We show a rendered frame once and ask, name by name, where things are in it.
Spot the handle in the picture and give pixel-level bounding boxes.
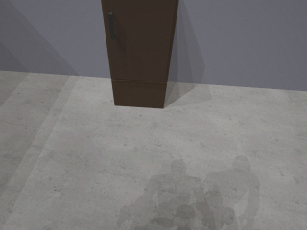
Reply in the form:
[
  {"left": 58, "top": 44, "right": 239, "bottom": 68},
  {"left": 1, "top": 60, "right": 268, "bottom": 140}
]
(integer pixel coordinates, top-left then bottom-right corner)
[{"left": 108, "top": 11, "right": 115, "bottom": 39}]

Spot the cupboard door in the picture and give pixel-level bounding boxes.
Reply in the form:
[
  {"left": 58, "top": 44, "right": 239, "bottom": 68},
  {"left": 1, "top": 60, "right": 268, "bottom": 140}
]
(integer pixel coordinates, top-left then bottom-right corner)
[{"left": 104, "top": 0, "right": 176, "bottom": 82}]

